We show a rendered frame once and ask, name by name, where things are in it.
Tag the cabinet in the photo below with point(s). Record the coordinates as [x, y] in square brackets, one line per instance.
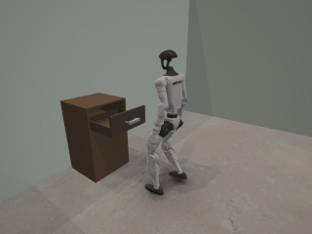
[93, 155]

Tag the robot right upper arm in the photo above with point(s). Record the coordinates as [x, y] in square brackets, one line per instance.
[184, 93]

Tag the handle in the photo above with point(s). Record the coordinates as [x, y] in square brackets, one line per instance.
[133, 121]

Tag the robot left hand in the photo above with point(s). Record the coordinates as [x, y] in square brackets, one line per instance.
[153, 138]

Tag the robot left upper arm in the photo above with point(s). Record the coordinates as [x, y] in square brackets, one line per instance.
[160, 85]

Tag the right robot forearm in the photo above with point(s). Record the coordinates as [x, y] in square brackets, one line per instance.
[179, 111]

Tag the drawer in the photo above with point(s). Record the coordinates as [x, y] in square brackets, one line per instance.
[112, 123]

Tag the robot torso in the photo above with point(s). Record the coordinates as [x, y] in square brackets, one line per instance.
[174, 97]

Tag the left robot forearm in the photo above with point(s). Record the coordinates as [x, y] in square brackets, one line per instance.
[159, 119]

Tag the left robot foot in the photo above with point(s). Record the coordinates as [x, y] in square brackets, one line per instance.
[150, 187]

